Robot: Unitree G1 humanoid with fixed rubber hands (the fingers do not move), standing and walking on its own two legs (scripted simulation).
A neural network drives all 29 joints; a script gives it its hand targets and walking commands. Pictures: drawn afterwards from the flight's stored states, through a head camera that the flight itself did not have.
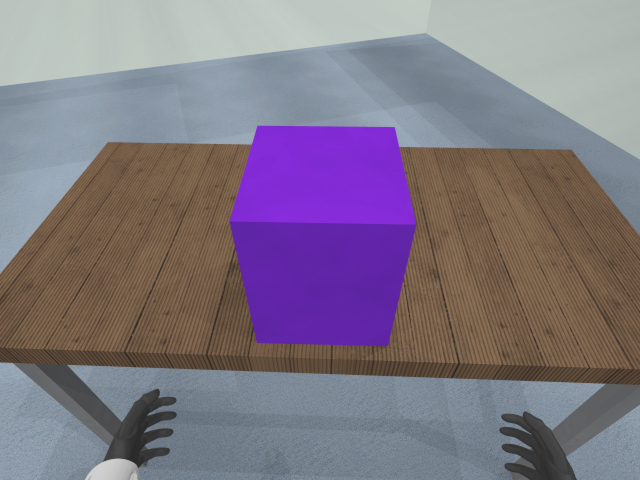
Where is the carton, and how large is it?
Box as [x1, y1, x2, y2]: [229, 126, 415, 345]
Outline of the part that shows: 257,126 229,221 257,342 387,345 415,227 415,221 394,127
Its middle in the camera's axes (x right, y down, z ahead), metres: +0.01 -0.01 +0.58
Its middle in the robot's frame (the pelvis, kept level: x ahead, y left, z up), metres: +0.43 +0.04 +0.07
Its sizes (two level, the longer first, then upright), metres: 0.210 0.200 0.250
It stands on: a table, 0.73 m high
